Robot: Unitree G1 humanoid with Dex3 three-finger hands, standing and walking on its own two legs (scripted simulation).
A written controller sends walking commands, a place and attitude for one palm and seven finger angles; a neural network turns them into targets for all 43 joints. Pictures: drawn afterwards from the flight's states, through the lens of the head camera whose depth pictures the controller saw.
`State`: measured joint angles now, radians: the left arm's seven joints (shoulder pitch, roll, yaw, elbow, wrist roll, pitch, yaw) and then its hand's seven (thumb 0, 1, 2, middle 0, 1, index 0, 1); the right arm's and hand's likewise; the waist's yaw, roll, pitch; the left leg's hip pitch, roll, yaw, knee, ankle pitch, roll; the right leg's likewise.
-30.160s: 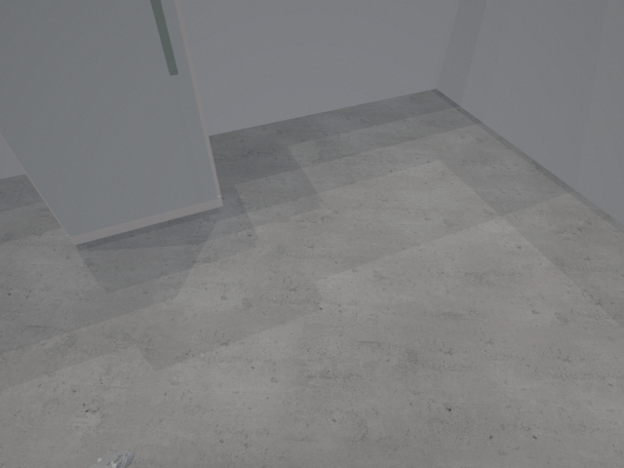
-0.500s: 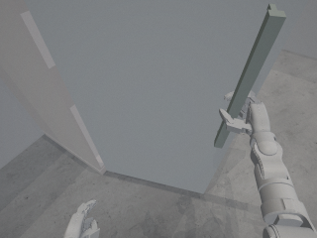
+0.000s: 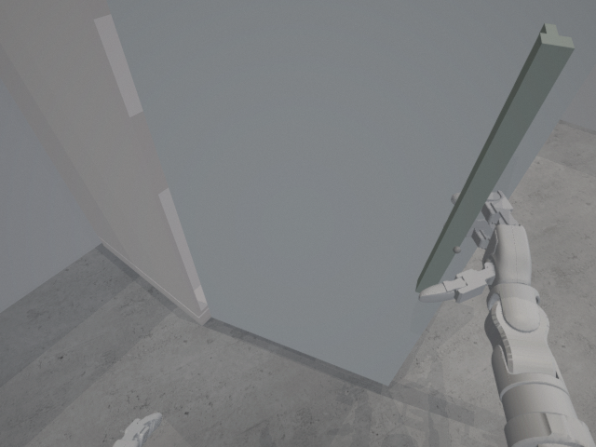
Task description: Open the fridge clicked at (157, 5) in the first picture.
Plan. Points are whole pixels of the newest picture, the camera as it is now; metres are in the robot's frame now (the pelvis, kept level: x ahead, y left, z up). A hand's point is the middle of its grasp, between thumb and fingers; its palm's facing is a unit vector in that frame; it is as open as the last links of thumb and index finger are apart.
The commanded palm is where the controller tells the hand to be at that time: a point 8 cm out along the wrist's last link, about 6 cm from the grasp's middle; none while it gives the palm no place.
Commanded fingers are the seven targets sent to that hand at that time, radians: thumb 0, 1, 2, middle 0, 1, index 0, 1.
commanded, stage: slip the hand off the handle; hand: right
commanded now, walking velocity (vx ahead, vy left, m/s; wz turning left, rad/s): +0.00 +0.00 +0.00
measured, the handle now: (469, 194) +0.42 -0.19 +0.15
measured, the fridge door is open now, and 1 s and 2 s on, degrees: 74 74 74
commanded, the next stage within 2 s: draw the hand back to the body in 1.38 s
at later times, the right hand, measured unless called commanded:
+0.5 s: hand (501, 273) +0.34 -0.23 +0.09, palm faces +0.15 +0.97 -0.17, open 14.7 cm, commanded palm +0.31 -0.28 +0.10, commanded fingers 0.00 0.55 -0.20 0.25 1.15 0.25 1.15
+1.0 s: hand (501, 307) +0.30 -0.22 +0.08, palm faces +0.11 +0.98 -0.15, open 14.7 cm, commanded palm +0.26 -0.27 +0.10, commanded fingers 0.00 0.55 -0.20 0.25 1.15 0.25 1.15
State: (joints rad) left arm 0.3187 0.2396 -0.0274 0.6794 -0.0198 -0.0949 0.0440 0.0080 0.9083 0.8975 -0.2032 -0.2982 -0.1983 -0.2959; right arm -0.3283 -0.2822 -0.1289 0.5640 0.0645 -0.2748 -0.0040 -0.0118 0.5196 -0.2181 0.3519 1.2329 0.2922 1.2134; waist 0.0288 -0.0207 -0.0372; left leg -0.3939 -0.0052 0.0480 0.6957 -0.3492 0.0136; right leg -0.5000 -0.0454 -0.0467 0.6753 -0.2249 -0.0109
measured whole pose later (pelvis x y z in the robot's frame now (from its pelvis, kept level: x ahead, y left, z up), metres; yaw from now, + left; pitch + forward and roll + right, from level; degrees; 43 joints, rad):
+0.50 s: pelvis +0.02 +0.00 +0.00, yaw -1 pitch +4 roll +1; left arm 0.25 0.27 0.00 0.62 -0.02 -0.13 0.05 0.01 0.91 0.90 -0.20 -0.30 -0.20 -0.30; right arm -0.12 -0.32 -0.21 0.35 0.12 -0.27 0.13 -0.02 0.55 -0.20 0.26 1.16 0.25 1.15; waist -0.03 -0.02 -0.07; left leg -0.39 0.00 0.06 0.72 -0.40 0.01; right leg -0.52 -0.04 -0.03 0.73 -0.28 -0.01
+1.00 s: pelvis +0.01 -0.01 -0.01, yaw +0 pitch +4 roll +1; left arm 0.28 0.24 -0.04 0.60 -0.01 -0.17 0.05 0.01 0.91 0.90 -0.21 -0.30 -0.20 -0.30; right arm 0.05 -0.28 -0.18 0.16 0.14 -0.23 0.13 -0.02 0.55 -0.20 0.26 1.15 0.25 1.15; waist -0.02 -0.02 -0.07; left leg -0.41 0.01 0.05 0.75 -0.40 0.00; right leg -0.54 -0.03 -0.04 0.76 -0.29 -0.03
